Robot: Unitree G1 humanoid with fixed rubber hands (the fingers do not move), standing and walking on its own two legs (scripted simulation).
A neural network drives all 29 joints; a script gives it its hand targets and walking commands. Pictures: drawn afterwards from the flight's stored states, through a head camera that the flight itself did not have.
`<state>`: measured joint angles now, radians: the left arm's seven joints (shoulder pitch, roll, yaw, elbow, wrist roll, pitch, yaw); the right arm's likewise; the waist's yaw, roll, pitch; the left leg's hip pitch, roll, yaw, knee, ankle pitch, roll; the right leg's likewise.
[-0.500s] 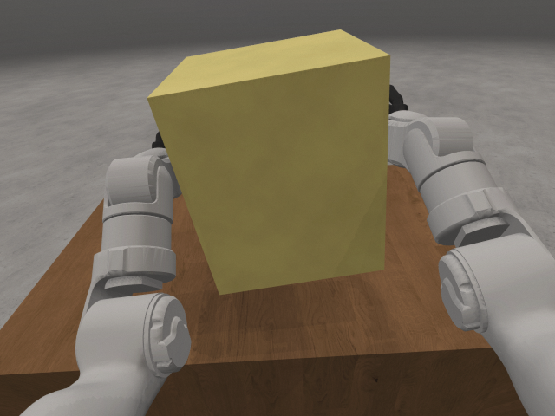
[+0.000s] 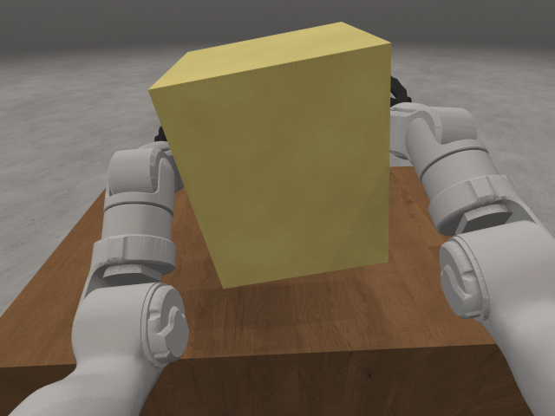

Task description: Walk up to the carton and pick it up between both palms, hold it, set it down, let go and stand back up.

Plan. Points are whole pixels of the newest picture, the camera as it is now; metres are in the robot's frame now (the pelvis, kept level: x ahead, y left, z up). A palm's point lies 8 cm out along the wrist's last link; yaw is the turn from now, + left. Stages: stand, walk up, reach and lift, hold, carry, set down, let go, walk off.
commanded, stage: hold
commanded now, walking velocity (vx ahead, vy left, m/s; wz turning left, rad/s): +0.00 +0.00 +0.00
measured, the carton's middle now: (283, 152) +0.36 +0.00 +0.30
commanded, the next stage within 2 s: none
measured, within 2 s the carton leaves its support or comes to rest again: neither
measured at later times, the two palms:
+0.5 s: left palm (171, 162) +0.38 +0.15 +0.29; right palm (392, 132) +0.39 -0.15 +0.32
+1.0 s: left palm (171, 163) +0.38 +0.15 +0.29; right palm (393, 130) +0.38 -0.15 +0.32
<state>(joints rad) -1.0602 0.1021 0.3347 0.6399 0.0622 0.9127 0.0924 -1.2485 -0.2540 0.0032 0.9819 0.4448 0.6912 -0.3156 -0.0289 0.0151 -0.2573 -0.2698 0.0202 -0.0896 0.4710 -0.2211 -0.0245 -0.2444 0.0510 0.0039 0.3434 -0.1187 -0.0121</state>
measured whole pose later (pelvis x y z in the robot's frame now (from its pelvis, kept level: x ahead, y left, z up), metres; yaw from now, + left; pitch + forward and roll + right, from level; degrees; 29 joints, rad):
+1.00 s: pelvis +0.00 +0.01 +0.00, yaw +0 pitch +1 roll -2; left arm -1.04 0.09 0.30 0.63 0.04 0.91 0.12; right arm -1.23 -0.27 0.05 0.97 0.48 0.70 -0.30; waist -0.03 0.03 -0.26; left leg -0.26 0.01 -0.10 0.48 -0.23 -0.02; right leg -0.23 0.05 0.02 0.33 -0.12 0.00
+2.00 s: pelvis +0.00 +0.01 +0.00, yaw +0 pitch +2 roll -2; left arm -1.05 0.09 0.28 0.67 0.04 0.89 0.12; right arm -1.23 -0.29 0.06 1.00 0.49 0.70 -0.30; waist -0.02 0.02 -0.27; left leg -0.28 0.01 -0.10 0.48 -0.23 -0.02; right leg -0.24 0.06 0.04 0.32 -0.11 0.00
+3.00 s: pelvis +0.00 +0.01 +0.00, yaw +0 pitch +1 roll -2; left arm -1.08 0.09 0.32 0.70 0.05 0.89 0.12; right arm -1.26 -0.28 0.03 1.03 0.47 0.70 -0.30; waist -0.03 0.02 -0.28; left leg -0.27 0.01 -0.11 0.47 -0.22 -0.02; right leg -0.24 0.06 0.05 0.33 -0.11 0.00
